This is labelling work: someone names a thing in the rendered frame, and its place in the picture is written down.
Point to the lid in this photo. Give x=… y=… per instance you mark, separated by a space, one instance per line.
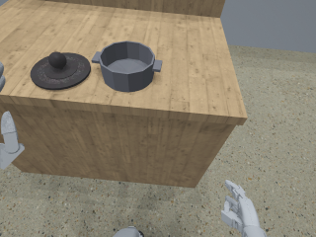
x=76 y=70

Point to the table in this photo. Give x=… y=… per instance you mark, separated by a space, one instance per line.
x=165 y=134

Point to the right robot hand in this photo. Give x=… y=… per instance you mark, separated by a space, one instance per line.
x=243 y=212

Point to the robot right forearm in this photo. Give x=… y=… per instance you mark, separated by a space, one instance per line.
x=253 y=231

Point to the knob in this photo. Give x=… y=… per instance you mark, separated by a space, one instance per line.
x=57 y=60

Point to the pot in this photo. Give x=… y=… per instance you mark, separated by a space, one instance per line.
x=127 y=66

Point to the left robot hand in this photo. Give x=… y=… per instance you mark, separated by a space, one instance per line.
x=12 y=148

